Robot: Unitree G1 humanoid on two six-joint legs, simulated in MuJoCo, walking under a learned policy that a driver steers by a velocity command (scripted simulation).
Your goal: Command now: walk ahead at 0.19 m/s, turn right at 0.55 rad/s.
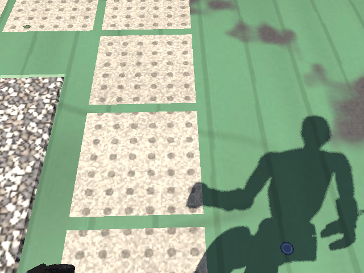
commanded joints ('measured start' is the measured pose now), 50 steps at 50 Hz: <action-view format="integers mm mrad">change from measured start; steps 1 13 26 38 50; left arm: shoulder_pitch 174 50 83 82 105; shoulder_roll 184 147 57 45 34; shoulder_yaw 57 41 1 -1 -2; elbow -52 -82 -51 -7 42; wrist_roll -15 -4 20 9 6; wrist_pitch -4 50 61 46 44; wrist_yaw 12 69 55 53 72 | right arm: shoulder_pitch -32 -82 -148 -93 -84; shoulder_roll -135 -89 -101 -59 -46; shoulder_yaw -16 -5 2 14 14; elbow -128 -133 -149 -146 -104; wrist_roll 24 -5 -11 -15 -12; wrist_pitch -33 46 10 20 21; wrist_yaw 4 -21 10 17 12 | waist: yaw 104 32 74 25 33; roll -13 -93 192 -7 15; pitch -359 -231 -148 -115 -91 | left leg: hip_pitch -508 -239 -35 2 -10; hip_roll -17 -7 141 10 -2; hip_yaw -178 -158 -304 -150 -145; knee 322 -201 -687 -580 -599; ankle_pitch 38 345 562 465 447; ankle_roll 10 -32 155 84 75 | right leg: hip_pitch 698 210 288 275 303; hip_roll -329 -167 -34 -64 -62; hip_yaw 500 331 139 186 180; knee -199 -286 -106 -142 -143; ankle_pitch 561 125 -75 31 30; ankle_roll -281 -146 109 63 72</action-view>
